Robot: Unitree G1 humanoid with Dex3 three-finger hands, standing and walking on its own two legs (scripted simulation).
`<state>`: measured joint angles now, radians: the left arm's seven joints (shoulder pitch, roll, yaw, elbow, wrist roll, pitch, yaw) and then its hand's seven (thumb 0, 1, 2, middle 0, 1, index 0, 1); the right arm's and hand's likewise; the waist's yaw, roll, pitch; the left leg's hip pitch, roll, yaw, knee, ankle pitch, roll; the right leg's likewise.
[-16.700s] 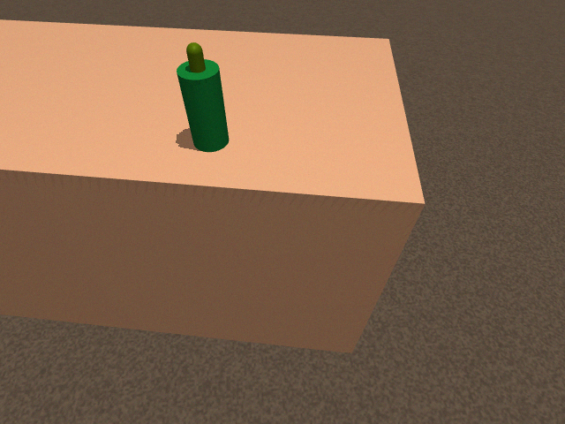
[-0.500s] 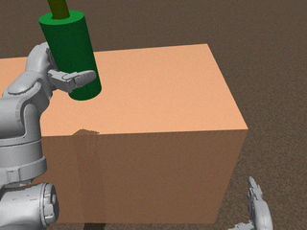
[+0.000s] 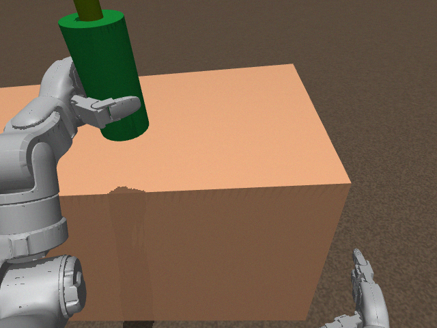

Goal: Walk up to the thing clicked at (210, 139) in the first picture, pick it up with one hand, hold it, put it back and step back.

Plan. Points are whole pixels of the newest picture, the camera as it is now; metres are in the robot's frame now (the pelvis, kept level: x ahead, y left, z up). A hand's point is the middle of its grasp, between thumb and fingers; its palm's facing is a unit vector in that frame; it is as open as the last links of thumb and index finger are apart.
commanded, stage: hold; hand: left
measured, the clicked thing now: (106, 64) +0.34 +0.13 +0.36
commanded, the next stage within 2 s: crouch in 1.72 s
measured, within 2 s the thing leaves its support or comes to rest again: neither
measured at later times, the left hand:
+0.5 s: hand (101, 103) +0.32 +0.15 +0.31, palm faces -0.02 -1.00 -0.09, open 10.4 cm
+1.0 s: hand (105, 100) +0.33 +0.15 +0.32, palm faces -0.03 -1.00 -0.07, open 10.4 cm
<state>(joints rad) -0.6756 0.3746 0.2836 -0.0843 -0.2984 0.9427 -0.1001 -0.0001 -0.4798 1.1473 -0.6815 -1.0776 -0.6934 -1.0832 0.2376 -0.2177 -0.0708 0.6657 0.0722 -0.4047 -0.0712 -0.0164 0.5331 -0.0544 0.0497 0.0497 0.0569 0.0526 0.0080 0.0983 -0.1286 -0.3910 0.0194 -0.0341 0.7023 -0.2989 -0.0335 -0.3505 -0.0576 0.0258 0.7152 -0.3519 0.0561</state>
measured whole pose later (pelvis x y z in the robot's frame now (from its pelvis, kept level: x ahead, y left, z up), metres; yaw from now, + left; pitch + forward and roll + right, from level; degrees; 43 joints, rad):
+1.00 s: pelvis -0.01 +0.00 +0.00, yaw +0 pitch -1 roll +0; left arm -0.66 0.40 0.29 -0.06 -0.30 0.93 -0.13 0.00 -0.48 1.15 -0.69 -1.07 -0.70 -1.08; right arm 0.26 -0.22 -0.06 0.66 0.08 -0.44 -0.10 -0.02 0.53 -0.06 0.05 0.05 0.06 0.05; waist 0.01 0.10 -0.12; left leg -0.41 0.02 -0.04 0.71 -0.28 -0.04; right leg -0.37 -0.05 0.03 0.73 -0.34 0.05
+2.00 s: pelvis -0.01 +0.00 +0.00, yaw +0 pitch -1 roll +0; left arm -0.70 0.40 0.29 0.01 -0.26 0.91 -0.09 0.00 -0.46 1.13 -0.67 -1.08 -0.69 -1.08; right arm 0.28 -0.22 -0.05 0.66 0.08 -0.44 -0.09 -0.02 0.55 -0.05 0.05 0.05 0.06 0.05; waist 0.02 0.09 -0.12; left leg -0.41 0.02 -0.04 0.71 -0.28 -0.04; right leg -0.37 -0.05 0.03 0.73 -0.34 0.05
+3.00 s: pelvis -0.01 +0.00 +0.00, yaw -2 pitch +3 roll +0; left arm -0.85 0.38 0.28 0.75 -0.14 0.30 -0.06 0.00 -0.42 1.09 -0.68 -1.03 -0.69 -1.04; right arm 0.29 -0.22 -0.02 0.54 0.02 -0.43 -0.05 -0.02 0.57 -0.04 0.05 0.05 0.06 0.05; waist -0.08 0.04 -0.07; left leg -0.46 0.04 -0.02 0.69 -0.28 -0.04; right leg -0.43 -0.03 0.04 0.70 -0.32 0.05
